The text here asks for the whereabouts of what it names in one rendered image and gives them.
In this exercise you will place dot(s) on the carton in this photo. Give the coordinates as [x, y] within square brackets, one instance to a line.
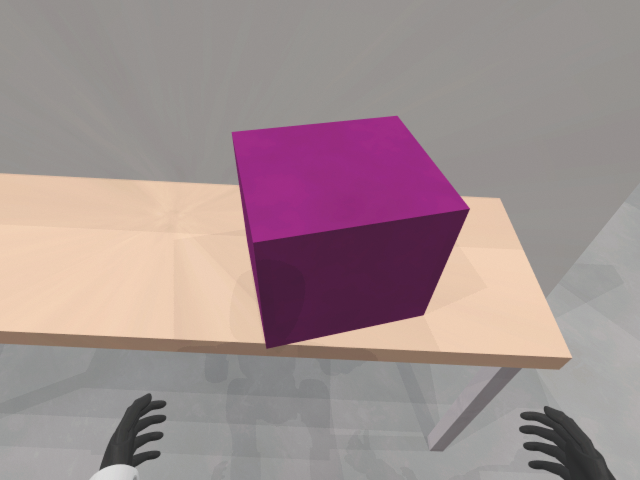
[349, 225]

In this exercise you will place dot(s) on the robot right hand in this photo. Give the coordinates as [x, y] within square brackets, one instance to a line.
[574, 449]

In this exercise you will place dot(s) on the table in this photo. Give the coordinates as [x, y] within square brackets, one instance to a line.
[165, 266]

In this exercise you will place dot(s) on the robot left hand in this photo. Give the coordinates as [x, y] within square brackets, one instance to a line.
[124, 442]

